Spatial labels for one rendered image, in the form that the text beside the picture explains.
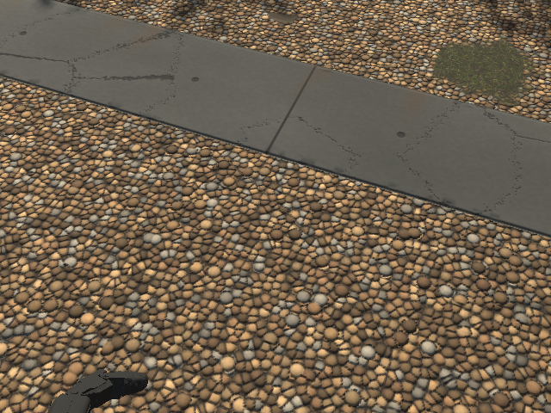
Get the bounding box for left robot hand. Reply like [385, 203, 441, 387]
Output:
[47, 369, 148, 413]

